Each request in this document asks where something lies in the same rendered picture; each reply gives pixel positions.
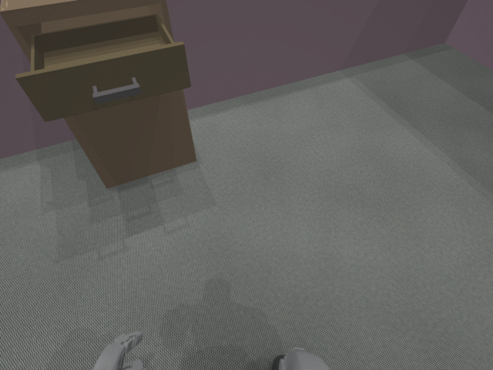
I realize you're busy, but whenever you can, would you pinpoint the right robot thigh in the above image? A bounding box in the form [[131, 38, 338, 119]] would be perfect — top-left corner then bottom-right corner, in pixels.
[[279, 351, 330, 370]]

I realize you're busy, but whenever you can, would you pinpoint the left robot hand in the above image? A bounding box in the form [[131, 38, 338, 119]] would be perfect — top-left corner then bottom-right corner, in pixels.
[[92, 331, 147, 370]]

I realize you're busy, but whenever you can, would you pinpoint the right robot shin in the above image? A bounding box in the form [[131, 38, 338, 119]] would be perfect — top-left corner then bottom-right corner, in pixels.
[[286, 348, 306, 356]]

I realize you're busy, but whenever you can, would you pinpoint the drawer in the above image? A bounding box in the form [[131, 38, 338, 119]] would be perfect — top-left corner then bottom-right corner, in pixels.
[[15, 14, 191, 122]]

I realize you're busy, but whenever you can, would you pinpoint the handle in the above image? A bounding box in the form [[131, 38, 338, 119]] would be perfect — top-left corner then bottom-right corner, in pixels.
[[92, 77, 142, 104]]

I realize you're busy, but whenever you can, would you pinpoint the cabinet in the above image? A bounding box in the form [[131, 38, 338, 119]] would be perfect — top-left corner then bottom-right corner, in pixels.
[[0, 0, 196, 189]]

